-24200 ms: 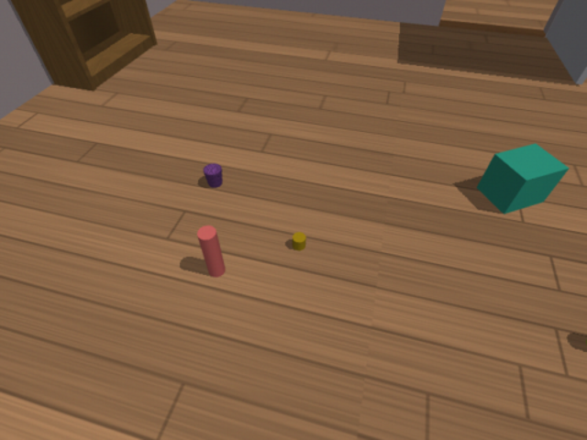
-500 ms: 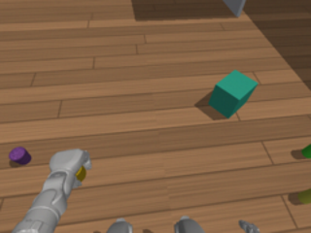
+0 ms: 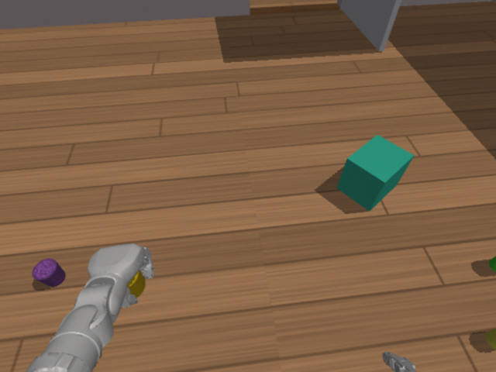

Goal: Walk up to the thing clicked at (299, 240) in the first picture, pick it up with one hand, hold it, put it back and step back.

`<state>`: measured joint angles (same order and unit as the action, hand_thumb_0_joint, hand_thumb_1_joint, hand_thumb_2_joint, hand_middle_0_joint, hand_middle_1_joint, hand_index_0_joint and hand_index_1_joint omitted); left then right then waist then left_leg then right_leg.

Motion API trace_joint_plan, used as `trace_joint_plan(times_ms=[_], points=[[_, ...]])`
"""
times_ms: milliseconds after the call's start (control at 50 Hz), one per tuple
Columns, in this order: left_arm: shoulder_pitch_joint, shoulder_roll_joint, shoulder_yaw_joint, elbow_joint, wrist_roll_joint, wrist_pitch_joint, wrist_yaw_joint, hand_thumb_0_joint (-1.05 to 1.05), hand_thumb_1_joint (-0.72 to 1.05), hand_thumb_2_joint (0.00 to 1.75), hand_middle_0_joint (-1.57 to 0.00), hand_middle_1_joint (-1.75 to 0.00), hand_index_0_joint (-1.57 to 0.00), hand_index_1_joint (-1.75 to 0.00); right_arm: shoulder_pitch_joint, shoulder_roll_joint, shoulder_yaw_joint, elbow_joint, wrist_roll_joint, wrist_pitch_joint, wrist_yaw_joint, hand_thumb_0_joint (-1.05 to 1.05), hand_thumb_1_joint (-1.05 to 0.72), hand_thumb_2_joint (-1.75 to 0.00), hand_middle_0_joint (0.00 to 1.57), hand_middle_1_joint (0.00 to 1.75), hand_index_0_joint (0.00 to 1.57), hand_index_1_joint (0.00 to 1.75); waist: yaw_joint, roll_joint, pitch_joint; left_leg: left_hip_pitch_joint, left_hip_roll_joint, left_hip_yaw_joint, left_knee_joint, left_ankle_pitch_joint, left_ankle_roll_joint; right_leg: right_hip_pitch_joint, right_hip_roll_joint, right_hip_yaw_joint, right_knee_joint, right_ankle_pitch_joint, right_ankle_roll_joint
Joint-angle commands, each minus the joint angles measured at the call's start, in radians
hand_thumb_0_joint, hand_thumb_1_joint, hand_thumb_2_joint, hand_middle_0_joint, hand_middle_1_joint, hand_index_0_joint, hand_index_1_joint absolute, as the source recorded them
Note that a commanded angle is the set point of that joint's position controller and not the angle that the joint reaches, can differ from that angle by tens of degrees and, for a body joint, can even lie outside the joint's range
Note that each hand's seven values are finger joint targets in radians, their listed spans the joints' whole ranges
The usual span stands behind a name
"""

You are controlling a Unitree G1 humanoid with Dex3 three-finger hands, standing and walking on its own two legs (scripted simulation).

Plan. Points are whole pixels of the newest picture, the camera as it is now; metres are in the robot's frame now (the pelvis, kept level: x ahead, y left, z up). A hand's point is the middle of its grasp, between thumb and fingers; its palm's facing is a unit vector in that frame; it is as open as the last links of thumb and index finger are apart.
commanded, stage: hold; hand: left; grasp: from above
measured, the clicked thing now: (126, 280) +0.32 +0.23 -0.09
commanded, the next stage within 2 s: crouch in 1.70 s
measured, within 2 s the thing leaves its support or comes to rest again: neither
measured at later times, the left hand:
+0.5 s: hand (121, 280) +0.30 +0.22 -0.04, palm faces -0.45 -0.06 -0.89, open 7.1 cm
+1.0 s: hand (118, 286) +0.28 +0.22 -0.02, palm faces -0.45 -0.06 -0.89, open 7.1 cm
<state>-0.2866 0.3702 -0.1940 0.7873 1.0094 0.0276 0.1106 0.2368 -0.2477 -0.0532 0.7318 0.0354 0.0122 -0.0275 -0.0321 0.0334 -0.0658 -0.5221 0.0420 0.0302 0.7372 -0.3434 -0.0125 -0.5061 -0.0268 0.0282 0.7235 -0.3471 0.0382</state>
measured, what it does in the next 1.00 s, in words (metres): stands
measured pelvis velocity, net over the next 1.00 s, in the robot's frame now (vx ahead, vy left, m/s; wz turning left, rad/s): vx -0.01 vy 0.00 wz -0.01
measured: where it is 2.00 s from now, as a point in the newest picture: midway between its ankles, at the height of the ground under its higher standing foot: outside the picture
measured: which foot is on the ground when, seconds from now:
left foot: down 0.00-1.00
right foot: down 0.00-1.00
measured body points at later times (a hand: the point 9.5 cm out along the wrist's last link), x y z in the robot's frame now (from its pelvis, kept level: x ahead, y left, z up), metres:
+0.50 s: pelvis +0.00 +0.00 +0.01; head +0.02 -0.02 +0.46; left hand +0.32 +0.22 +0.01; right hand +0.13 -0.26 -0.11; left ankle +0.01 +0.13 -0.71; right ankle +0.01 -0.14 -0.71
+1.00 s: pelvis -0.01 +0.00 +0.02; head +0.00 -0.03 +0.47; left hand +0.30 +0.22 +0.03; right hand +0.14 -0.26 -0.09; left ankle +0.01 +0.13 -0.71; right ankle +0.01 -0.14 -0.71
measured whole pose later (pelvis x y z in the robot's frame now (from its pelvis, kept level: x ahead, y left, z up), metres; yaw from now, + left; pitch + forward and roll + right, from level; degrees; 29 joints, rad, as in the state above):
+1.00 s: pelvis -0.01 +0.00 +0.02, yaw -1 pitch +1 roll +0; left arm -0.21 0.39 -0.20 0.60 0.99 0.01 -0.04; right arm 0.20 -0.25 -0.04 0.67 0.06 0.07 -0.04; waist 0.01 0.05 -0.02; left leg -0.31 0.04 0.05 0.54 -0.25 -0.01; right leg -0.31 -0.03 0.04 0.55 -0.26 0.03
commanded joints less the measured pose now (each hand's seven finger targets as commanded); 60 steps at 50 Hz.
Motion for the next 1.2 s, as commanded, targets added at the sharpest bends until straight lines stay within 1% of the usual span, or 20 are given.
trace_joint_plan(times_ms=[0, 100, 200, 220, 320, 360, 380, 420, 460, 520, 580, 620, 720, 760, 800, 840, 980, 1120, 1160, 1180], points=[[-0.304, 0.197, 0.084, -0.203, -0.007, -0.002, 0.032, 0.00, 0.52, 0.67, -0.92, -0.63, -0.93, -0.62, -0.011, -0.147, -0.047, -0.112, 0.005, -0.031, -0.013, 0.00, -0.90, -0.90, 0.20, 0.30, 0.20, 0.30, 0.004, -0.002, -0.268, 0.218, -0.053, 0.000, -0.115, 0.261, 0.006, 0.111, 0.053, -0.022, -0.130, 0.243, -0.039], [-0.307, 0.203, 0.082, -0.217, -0.005, -0.006, 0.003, 0.00, 0.52, 0.66, -0.92, -0.62, -0.94, -0.60, -0.013, -0.149, -0.049, -0.124, 0.008, -0.021, -0.011, 0.00, -0.90, -0.90, 0.20, 0.30, 0.20, 0.30, 0.002, -0.014, -0.269, 0.243, -0.050, 0.002, -0.126, 0.316, 0.010, 0.135, 0.056, -0.026, -0.137, 0.294, -0.038], [-0.299, 0.212, 0.087, -0.234, -0.002, -0.011, -0.015, 0.00, 0.52, 0.67, -0.92, -0.64, -0.93, -0.62, -0.024, -0.152, -0.047, -0.145, 0.011, -0.012, -0.010, 0.00, -0.90, -0.90, 0.20, 0.30, 0.20, 0.30, 0.004, -0.011, -0.232, 0.244, -0.050, 0.001, -0.154, 0.281, 0.009, 0.149, 0.055, -0.025, -0.161, 0.256, -0.039], [-0.275, 0.209, 0.085, -0.236, 0.002, -0.009, -0.019, 0.00, 0.53, 0.64, -0.92, -0.62, -0.94, -0.60, -0.034, -0.145, -0.044, -0.148, 0.012, -0.009, -0.011, 0.00, -0.90, -0.90, 0.20, 0.30, 0.20, 0.30, 0.017, -0.018, -0.229, 0.243, -0.054, 0.005, -0.157, 0.288, 0.013, 0.157, 0.053, -0.023, -0.164, 0.270, -0.038], [-0.285, 0.211, 0.085, -0.266, 0.000, -0.014, -0.035, 0.00, 0.52, 0.66, -0.90, -0.64, -0.92, -0.62, -0.035, -0.149, -0.044, -0.158, 0.015, -0.002, -0.012, 0.00, -0.90, -0.90, 0.20, 0.30, 0.20, 0.30, 0.008, -0.009, -0.233, 0.271, -0.047, 0.004, -0.173, 0.310, 0.013, 0.167, 0.057, -0.026, -0.172, 0.280, -0.041], [-0.278, 0.224, 0.100, -0.271, 0.000, -0.015, -0.038, 0.00, 0.53, 0.67, -0.92, -0.63, -0.93, -0.62, -0.042, -0.149, -0.046, -0.163, 0.016, 0.001, -0.013, 0.00, -0.90, -0.90, 0.20, 0.30, 0.20, 0.30, 0.019, -0.011, -0.234, 0.282, -0.049, 0.007, -0.179, 0.316, 0.014, 0.175, 0.056, -0.026, -0.182, 0.289, -0.040], [-0.277, 0.208, 0.086, -0.278, -0.003, -0.016, -0.045, 0.00, 0.53, 0.67, -0.92, -0.63, -0.93, -0.61, -0.043, -0.146, -0.042, -0.165, 0.016, 0.002, -0.013, 0.00, -0.90, -0.90, 0.20, 0.30, 0.20, 0.30, 0.010, -0.027, -0.232, 0.283, -0.050, 0.011, -0.178, 0.311, 0.019, 0.180, 0.053, -0.022, -0.185, 0.293, -0.037], [-0.297, 0.234, 0.100, -0.306, -0.006, -0.018, -0.049, 0.00, 0.54, 0.66, -0.91, -0.66, -0.93, -0.63, -0.053, -0.147, -0.041, -0.167, 0.017, 0.003, -0.015, 0.00, -0.90, -0.90, 0.20, 0.30, 0.20, 0.30, 0.020, -0.001, -0.234, 0.288, -0.051, 0.011, -0.191, 0.297, 0.017, 0.188, 0.053, -0.022, -0.194, 0.275, -0.038], [-0.245, 0.208, 0.091, -0.276, -0.006, -0.015, -0.055, 0.00, 0.53, 0.68, -0.92, -0.64, -0.94, -0.62, -0.062, -0.144, -0.040, -0.172, 0.018, 0.005, -0.015, 0.00, -0.90, -0.90, 0.20, 0.30, 0.20, 0.30, 0.020, -0.025, -0.216, 0.292, -0.054, 0.015, -0.197, 0.284, 0.020, 0.190, 0.050, -0.021, -0.206, 0.265, -0.035], [-0.264, 0.229, 0.103, -0.306, -0.004, -0.017, -0.061, 0.00, 0.52, 0.67, -0.91, -0.63, -0.93, -0.62, -0.066, -0.147, -0.041, -0.175, 0.021, 0.008, -0.016, 0.00, -0.90, -0.90, 0.20, 0.30, 0.20, 0.30, 0.028, -0.005, -0.224, 0.305, -0.050, 0.015, -0.208, 0.305, 0.016, 0.196, 0.053, -0.025, -0.205, 0.273, -0.041], [-0.256, 0.210, 0.089, -0.299, 0.000, -0.011, -0.066, 0.00, 0.53, 0.66, -0.92, -0.64, -0.94, -0.62, -0.072, -0.140, -0.035, -0.178, 0.021, 0.010, -0.017, 0.00, -0.90, -0.90, 0.20, 0.30, 0.20, 0.30, 0.020, -0.040, -0.202, 0.301, -0.049, 0.013, -0.217, 0.286, 0.021, 0.195, 0.053, -0.023, -0.219, 0.264, -0.037], [-0.275, 0.233, 0.106, -0.332, -0.010, -0.013, -0.068, 0.00, 0.53, 0.65, -0.90, -0.65, -0.93, -0.62, -0.078, -0.143, -0.036, -0.181, 0.023, 0.010, -0.018, 0.00, -0.90, -0.90, 0.20, 0.30, 0.20, 0.30, 0.031, -0.018, -0.214, 0.304, -0.055, 0.019, -0.221, 0.272, 0.022, 0.209, 0.048, -0.019, -0.231, 0.250, -0.035], [-0.243, 0.210, 0.092, -0.328, -0.005, -0.008, -0.083, 0.00, 0.55, 0.66, -0.91, -0.66, -0.94, -0.63, -0.087, -0.137, -0.030, -0.186, 0.024, 0.011, -0.020, 0.00, -0.90, -0.90, 0.20, 0.30, 0.20, 0.30, 0.027, -0.029, -0.198, 0.314, -0.049, 0.017, -0.238, 0.263, 0.022, 0.208, 0.052, -0.020, -0.237, 0.234, -0.040], [-0.301, 0.237, 0.102, -0.399, -0.012, -0.015, -0.089, 0.00, 0.58, 0.64, -0.92, -0.66, -0.96, -0.63, -0.101, -0.139, -0.031, -0.189, 0.025, 0.011, -0.022, 0.00, -0.90, -0.90, 0.20, 0.30, 0.20, 0.30, 0.037, -0.005, -0.219, 0.330, -0.051, 0.019, -0.243, 0.266, 0.022, 0.219, 0.050, -0.020, -0.244, 0.238, -0.039], [-0.272, 0.224, 0.095, -0.358, -0.015, -0.012, -0.096, 0.00, 0.56, 0.65, -0.90, -0.69, -0.94, -0.65, -0.102, -0.136, -0.025, -0.193, 0.027, 0.010, -0.024, 0.00, -0.90, -0.90, 0.20, 0.30, 0.20, 0.30, 0.028, -0.026, -0.190, 0.322, -0.051, 0.021, -0.251, 0.247, 0.024, 0.213, 0.051, -0.018, -0.254, 0.219, -0.037], [-0.239, 0.217, 0.096, -0.349, -0.013, -0.013, -0.100, 0.00, 0.58, 0.64, -0.91, -0.68, -0.95, -0.64, -0.112, -0.136, -0.025, -0.198, 0.029, 0.009, -0.025, 0.00, -0.90, -0.90, 0.20, 0.30, 0.20, 0.30, 0.038, -0.018, -0.166, 0.317, -0.054, 0.024, -0.262, 0.220, 0.023, 0.211, 0.048, -0.017, -0.266, 0.191, -0.040], [-0.284, 0.236, 0.104, -0.406, -0.016, -0.028, -0.112, 0.00, 0.52, 0.65, -0.89, -0.66, -0.91, -0.64, -0.127, -0.135, -0.022, -0.205, 0.030, 0.007, -0.029, 0.00, -0.90, -0.90, 0.20, 0.30, 0.20, 0.30, 0.035, 0.004, -0.187, 0.353, -0.046, 0.015, -0.282, 0.229, 0.018, 0.217, 0.054, -0.022, -0.267, 0.193, -0.045], [-0.239, 0.219, 0.089, -0.397, -0.021, -0.019, -0.120, 0.00, 0.53, 0.67, -0.89, -0.68, -0.92, -0.65, -0.134, -0.134, -0.018, -0.205, 0.034, 0.005, -0.031, 0.00, -0.90, -0.90, 0.20, 0.30, 0.20, 0.30, 0.037, -0.028, -0.181, 0.357, -0.051, 0.020, -0.285, 0.244, 0.025, 0.244, 0.049, -0.018, -0.285, 0.211, -0.038], [-0.247, 0.243, 0.111, -0.388, -0.025, -0.021, -0.119, 0.00, 0.52, 0.67, -0.90, -0.67, -0.92, -0.65, -0.139, -0.134, -0.016, -0.204, 0.032, 0.007, -0.033, 0.00, -0.91, -0.90, 0.20, 0.30, 0.20, 0.30, 0.044, -0.015, -0.158, 0.349, -0.050, 0.019, -0.295, 0.226, 0.023, 0.240, 0.049, -0.021, -0.294, 0.190, -0.040], [-0.218, 0.223, 0.098, -0.379, -0.027, -0.020, -0.124, 0.00, 0.51, 0.66, -0.89, -0.66, -0.92, -0.64, -0.146, -0.132, -0.015, -0.210, 0.035, 0.007, -0.033, 0.00, -0.91, -0.90, 0.20, 0.30, 0.20, 0.30, 0.045, -0.030, -0.146, 0.349, -0.048, 0.016, -0.302, 0.220, 0.021, 0.236, 0.052, -0.024, -0.293, 0.180, -0.043]])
